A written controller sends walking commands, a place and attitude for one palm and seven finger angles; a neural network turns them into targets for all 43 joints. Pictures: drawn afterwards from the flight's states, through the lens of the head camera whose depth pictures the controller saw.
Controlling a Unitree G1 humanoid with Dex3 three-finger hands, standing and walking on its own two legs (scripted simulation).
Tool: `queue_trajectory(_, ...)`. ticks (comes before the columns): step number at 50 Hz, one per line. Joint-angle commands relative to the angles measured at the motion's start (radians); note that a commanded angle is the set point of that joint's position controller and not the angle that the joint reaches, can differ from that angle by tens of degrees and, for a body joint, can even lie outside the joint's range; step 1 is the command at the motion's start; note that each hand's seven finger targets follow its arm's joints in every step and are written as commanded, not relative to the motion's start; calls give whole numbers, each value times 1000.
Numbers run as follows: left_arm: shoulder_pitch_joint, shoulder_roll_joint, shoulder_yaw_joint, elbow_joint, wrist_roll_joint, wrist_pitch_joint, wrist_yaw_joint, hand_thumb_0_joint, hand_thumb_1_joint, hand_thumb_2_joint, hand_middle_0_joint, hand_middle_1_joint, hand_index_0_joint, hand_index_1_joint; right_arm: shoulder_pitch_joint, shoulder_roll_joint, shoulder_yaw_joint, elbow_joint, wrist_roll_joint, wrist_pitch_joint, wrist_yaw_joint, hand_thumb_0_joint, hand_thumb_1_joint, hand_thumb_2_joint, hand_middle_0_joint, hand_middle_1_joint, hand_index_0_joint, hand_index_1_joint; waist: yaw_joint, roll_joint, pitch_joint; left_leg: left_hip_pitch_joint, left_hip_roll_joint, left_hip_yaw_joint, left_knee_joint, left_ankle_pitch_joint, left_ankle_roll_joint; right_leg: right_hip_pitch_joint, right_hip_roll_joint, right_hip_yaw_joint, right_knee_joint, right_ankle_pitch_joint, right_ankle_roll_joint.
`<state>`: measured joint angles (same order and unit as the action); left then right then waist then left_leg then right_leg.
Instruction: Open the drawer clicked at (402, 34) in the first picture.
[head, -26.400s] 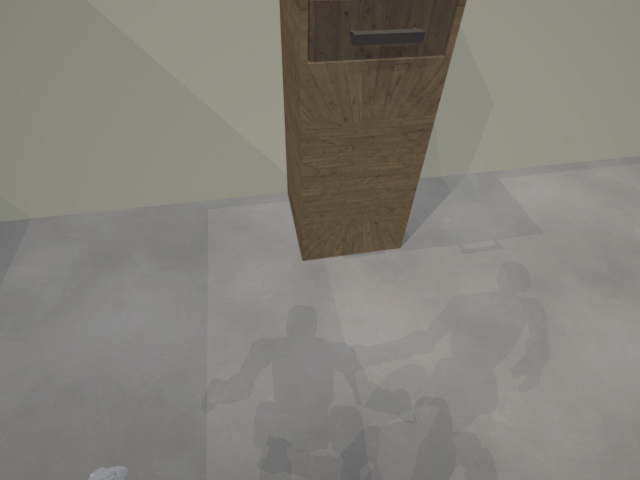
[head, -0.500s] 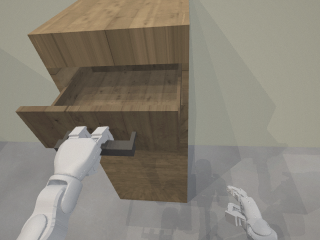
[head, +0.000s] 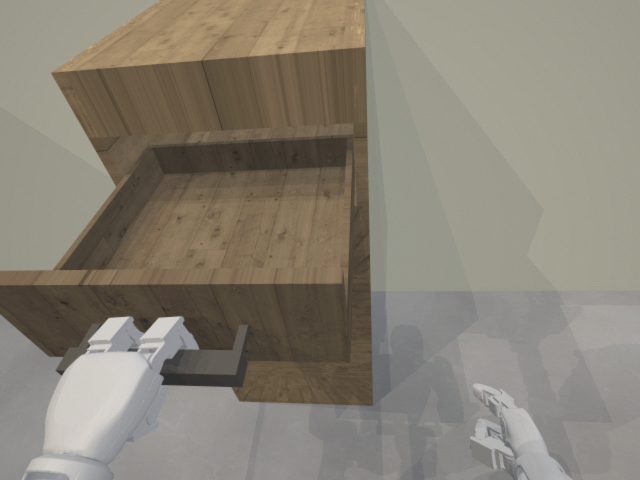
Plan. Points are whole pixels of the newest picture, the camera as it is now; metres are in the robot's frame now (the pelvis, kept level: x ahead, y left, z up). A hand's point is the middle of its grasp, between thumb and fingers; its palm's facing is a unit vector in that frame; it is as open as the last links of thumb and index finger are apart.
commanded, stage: pull the drawer open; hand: left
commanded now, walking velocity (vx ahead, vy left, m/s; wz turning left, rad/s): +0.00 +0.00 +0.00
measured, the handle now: (160, 348) +0.22 +0.19 +0.13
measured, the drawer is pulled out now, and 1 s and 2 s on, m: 0.30 0.30 0.29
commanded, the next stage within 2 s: open the thumb to release the handle in 0.18 s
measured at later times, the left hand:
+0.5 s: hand (122, 397) +0.17 +0.22 +0.11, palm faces +0.13 -0.13 -0.98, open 6.7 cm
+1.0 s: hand (131, 402) +0.17 +0.21 +0.11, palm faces +0.15 -0.19 -0.97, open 13.5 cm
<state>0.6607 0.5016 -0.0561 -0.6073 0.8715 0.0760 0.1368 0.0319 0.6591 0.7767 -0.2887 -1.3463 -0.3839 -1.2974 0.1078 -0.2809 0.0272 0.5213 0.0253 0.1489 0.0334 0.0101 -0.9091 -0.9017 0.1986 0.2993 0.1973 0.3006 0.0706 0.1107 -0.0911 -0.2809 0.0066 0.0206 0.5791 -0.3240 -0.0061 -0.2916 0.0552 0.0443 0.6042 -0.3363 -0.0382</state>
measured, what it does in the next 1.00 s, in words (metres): stands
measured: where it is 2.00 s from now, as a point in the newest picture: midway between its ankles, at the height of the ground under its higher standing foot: outside the picture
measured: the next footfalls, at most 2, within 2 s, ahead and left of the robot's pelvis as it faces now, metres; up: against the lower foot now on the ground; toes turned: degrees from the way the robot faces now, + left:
none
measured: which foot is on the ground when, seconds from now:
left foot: down 0.00-1.00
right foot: down 0.00-1.00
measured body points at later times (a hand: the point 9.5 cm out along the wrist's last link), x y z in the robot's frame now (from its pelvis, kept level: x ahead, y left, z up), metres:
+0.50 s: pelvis +0.00 +0.01 +0.00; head -0.01 -0.05 +0.45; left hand +0.16 +0.23 +0.17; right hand +0.22 -0.19 -0.10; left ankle -0.01 +0.12 -0.73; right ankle -0.01 -0.09 -0.73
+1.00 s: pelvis -0.02 +0.02 +0.00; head -0.04 -0.02 +0.45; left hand +0.15 +0.22 +0.16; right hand +0.23 -0.16 -0.08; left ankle -0.01 +0.12 -0.73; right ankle -0.01 -0.09 -0.73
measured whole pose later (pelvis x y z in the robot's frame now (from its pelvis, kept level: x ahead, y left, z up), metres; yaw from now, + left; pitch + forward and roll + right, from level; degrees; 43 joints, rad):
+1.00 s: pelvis -0.02 +0.02 +0.00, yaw +2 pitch -1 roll +0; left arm 0.43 0.38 -0.17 -0.53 0.96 0.19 0.09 -0.01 -0.46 0.32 -0.31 -1.20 -0.35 -1.23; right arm 0.08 -0.25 0.04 0.54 0.01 0.15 0.04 0.01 -0.91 -0.90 0.20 0.30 0.20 0.30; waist 0.12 0.10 -0.05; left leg -0.26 -0.02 0.00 0.59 -0.30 0.02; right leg -0.25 0.02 0.02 0.59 -0.31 -0.01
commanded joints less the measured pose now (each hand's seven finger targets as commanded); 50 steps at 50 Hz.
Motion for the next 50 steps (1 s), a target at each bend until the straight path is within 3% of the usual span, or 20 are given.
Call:
queue_trajectory(1, 60, 120, 196, -239, -4, 42, 79, 0, 900, 900, -400, -1350, -400, -1350, -194, -77, -20, -211, -3, -56, 4, 0, -900, -900, 200, 300, 200, 300, 64, -81, -77, 17, -10, 28, -9, 246, 27, 36, -63, 7, -119, 254, 41)
queue_trajectory(2, 96, 120, 202, -205, -4, 33, 82, 0, 900, 900, -400, -1350, -400, -1350, -184, -74, -26, -202, -3, -62, 4, 0, -900, -900, 200, 300, 200, 300, 56, -103, -32, 15, -6, 25, -9, 242, 27, 15, -58, 7, -126, 240, 41)
queue_trajectory(6, 32, 119, 198, -212, 8, 35, 87, 0, 900, 900, -400, -1350, -400, -1350, -188, -73, -21, -207, -9, -64, 1, 0, -900, -900, 200, 300, 200, 300, 62, -105, -57, 20, -8, 21, -10, 207, 28, 1, -63, 10, -131, 166, 38)
queue_trajectory(10, 91, 163, 262, -189, 0, 37, 97, 0, 900, 900, -400, -1350, -400, -1350, -199, -80, -23, -206, -1, -71, -3, 0, -900, -900, 200, 300, 200, 300, 71, -91, -74, 17, -5, 15, -3, 242, 23, 37, -56, 27, -115, 275, 35)
queue_trajectory(13, 81, 149, 244, -196, 0, 32, 94, 0, 900, 900, -400, -1350, -400, -1350, -181, -78, -24, -198, -5, -67, -2, 0, -900, -900, 200, 300, 200, 300, 65, -105, -65, 4, -8, 19, -6, 266, 25, 49, -59, 13, -101, 335, 40)
queue_trajectory(14, -235, 144, 210, -142, 35, 33, 95, 0, 900, 900, -400, -1350, -400, -1350, -197, -66, -21, -145, -20, -61, -16, 0, -900, -900, 200, 300, 200, 300, 11, -117, -2, 4, -28, 5, -5, 219, 29, -38, -51, 20, -117, 265, 33)
queue_trajectory(16, -232, 143, 230, -121, 38, 18, 101, 0, 760, 840, -390, -1335, -390, -1335, -181, -50, -28, -155, -21, -87, -23, 0, -900, -900, 200, 300, 200, 300, 38, -83, -17, 47, -20, 1, -7, 184, 32, -50, -51, 14, -143, 143, 26)
queue_trajectory(18, -143, 125, 227, -68, 33, 19, 91, 0, 620, 780, -380, -1320, -380, -1320, -169, -53, -35, -144, -17, -88, -23, 0, -900, -900, 200, 300, 200, 300, 56, -92, -57, 48, -22, 1, -19, 224, 30, 1, -48, -1, -127, 216, 26)
queue_trajectory(21, -201, 89, 150, -132, 15, 40, 59, 0, 410, 690, -365, -1298, -365, -1298, -186, -56, -30, -156, -13, -89, -26, 0, -900, -900, 200, 300, 200, 300, 42, -97, -127, 62, -28, 4, -21, 255, 31, 47, -60, -12, -113, 275, 35)
queue_trajectory(23, -204, 65, 94, -141, 12, 46, 28, 0, 270, 630, -355, -1283, -355, -1283, -190, -67, -35, -154, -15, -85, -30, 0, -900, -900, 200, 300, 200, 300, 28, -104, -97, 67, -24, 1, -29, 282, 36, 38, -58, -18, -120, 311, 40)
queue_trajectory(27, -201, 100, 107, -110, 36, 57, 3, 0, -10, 510, -335, -1253, -335, -1253, -190, -63, -18, -149, -16, -75, -31, 0, -900, -900, 200, 300, 200, 300, 36, -142, -62, 54, -11, 1, -39, 290, 33, 46, -56, -28, -122, 316, 38)
queue_trajectory(34, -234, 57, 48, -147, 56, 53, -2, 0, -500, 300, -300, -1200, -300, -1200, -200, -58, -14, -166, -17, -63, -19, 0, -900, -900, 200, 300, 200, 300, 40, -92, -52, 76, -1, -1, -52, 277, 30, 26, -47, -45, -128, 236, 31)
queue_trajectory(35, -237, 92, 89, -157, 46, 61, 2, 0, -500, 300, -300, -1200, -300, -1200, -220, -64, -13, -167, -7, -64, -20, 0, -900, -900, 200, 300, 200, 300, 39, -62, -69, 78, 9, -7, -52, 262, 24, 33, -38, -39, -123, 220, 25)
queue_trajectory(36, -250, 50, 42, -169, 59, 62, -3, 0, -500, 300, -300, -1200, -300, -1200, -203, -49, -5, -172, -17, -63, -16, 0, -900, -900, 200, 300, 200, 300, 46, -82, -80, 79, 2, -1, -52, 271, 30, 34, -47, -53, -121, 207, 27)
queue_trajectory(38, -256, 67, 63, -134, 61, 57, -2, 0, -500, 300, -300, -1200, -300, -1200, -204, -56, -10, -155, -19, -58, -18, 0, -900, -900, 200, 300, 200, 300, 40, -96, -45, 70, 1, -3, -62, 273, 26, 33, -39, -48, -131, 224, 27)
queue_trajectory(40, -250, 92, 88, -150, 55, 71, 4, 0, -500, 300, -300, -1200, -300, -1200, -229, -61, -9, -165, -6, -57, -16, 0, -900, -900, 200, 300, 200, 300, 41, -49, -55, 71, 14, -8, -65, 250, 20, 38, -34, -47, -122, 197, 21)
queue_trajectory(43, -317, 45, 26, -135, 79, 69, -4, 0, -500, 300, -300, -1200, -300, -1200, -217, -50, -11, -150, -18, -50, -10, 0, -900, -900, 200, 300, 200, 300, 37, -61, -26, 73, 7, -6, -80, 240, 24, 17, -31, -53, -136, 157, 21)
queue_trajectory(44, -303, -64, -102, -134, 85, 74, -18, 0, -500, 300, -300, -1200, -300, -1200, -226, -39, -10, -161, -22, -51, 4, 0, -900, -900, 200, 300, 200, 300, 30, -56, -7, 82, 2, -9, -75, 248, 29, -5, -32, -63, -127, 149, 19)
queue_trajectory(46, -360, -38, -94, -180, 87, 78, -27, 0, -500, 300, -300, -1200, -300, -1200, -217, -39, -7, -172, -14, -54, 12, 0, -900, -900, 200, 300, 200, 300, 35, -39, -59, 76, 10, -11, -83, 228, 33, 12, -30, -69, -110, 120, 13)
queue_trajectory(50, -420, 11, -58, -141, 100, 94, -13, 0, -500, 300, -300, -1200, -300, -1200, -244, -47, -9, -169, -10, -46, 1, 0, -900, -900, 200, 300, 200, 300, 29, -69, -35, 55, 16, -20, -89, 165, 30, 26, -23, -57, -108, 102, 11)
